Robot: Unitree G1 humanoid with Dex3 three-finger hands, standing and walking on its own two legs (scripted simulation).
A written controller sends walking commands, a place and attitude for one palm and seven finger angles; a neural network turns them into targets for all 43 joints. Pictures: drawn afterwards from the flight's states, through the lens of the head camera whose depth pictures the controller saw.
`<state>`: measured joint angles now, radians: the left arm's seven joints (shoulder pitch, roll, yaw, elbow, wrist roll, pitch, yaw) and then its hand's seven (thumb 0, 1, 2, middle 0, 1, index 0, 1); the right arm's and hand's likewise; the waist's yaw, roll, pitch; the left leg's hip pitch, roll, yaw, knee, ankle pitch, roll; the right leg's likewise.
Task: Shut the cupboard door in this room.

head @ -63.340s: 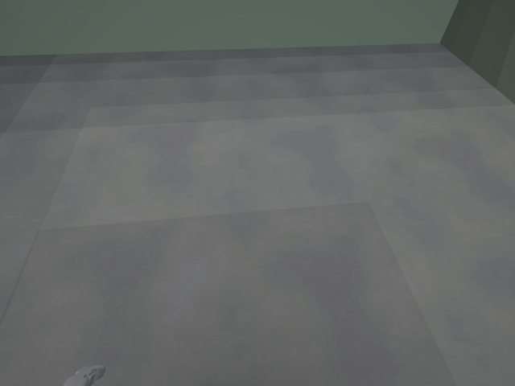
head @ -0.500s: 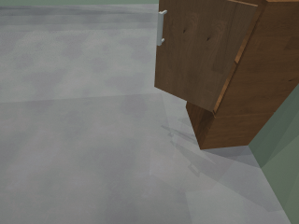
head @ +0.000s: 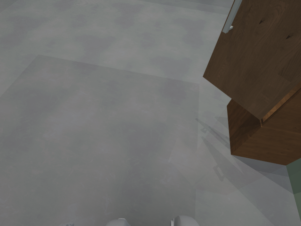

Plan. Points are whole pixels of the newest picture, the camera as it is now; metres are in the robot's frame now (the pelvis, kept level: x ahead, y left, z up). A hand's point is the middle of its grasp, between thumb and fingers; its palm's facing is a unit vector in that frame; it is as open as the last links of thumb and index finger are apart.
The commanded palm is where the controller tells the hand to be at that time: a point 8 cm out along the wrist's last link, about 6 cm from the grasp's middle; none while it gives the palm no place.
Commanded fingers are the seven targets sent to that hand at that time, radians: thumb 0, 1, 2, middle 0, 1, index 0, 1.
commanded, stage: walk to a spot facing it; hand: left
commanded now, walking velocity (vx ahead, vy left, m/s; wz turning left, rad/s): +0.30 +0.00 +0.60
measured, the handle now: (235, 13) +0.93 -0.35 +0.10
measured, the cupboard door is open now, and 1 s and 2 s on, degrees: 50 50 50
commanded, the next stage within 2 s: turn to face it in 0.78 s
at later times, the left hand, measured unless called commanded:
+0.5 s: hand out of the picture +0.08 +0.15 -0.14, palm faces +0.32 -0.91 -0.26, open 7.4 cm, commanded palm none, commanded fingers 0.00 0.90 0.90 -0.20 -0.30 -0.20 -0.30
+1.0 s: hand (56, 184) +0.25 +0.30 -0.15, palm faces +0.57 -0.79 -0.21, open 7.4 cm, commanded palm none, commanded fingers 0.00 0.90 0.90 -0.20 -0.30 -0.20 -0.30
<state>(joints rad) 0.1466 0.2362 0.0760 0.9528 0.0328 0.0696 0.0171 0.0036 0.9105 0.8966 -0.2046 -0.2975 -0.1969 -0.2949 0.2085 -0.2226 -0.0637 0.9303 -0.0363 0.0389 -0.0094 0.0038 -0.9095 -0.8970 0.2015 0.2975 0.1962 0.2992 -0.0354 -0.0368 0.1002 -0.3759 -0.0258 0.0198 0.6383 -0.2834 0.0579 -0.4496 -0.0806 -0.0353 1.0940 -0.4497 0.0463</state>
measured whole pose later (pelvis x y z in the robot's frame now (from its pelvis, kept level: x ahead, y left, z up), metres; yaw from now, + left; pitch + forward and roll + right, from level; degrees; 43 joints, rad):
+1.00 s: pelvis +0.28 +0.08 +0.01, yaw +34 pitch +0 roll +0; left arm 0.17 0.22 0.06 0.90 0.03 0.00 0.00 0.00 0.91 0.90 -0.20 -0.30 -0.19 -0.29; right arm 0.20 -0.18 -0.02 0.93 -0.02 -0.03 -0.02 0.00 -0.91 -0.90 0.20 0.30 0.20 0.30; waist 0.01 -0.04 0.09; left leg -0.22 -0.07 0.04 0.46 -0.25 0.09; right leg -0.60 -0.13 0.00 1.05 -0.24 0.07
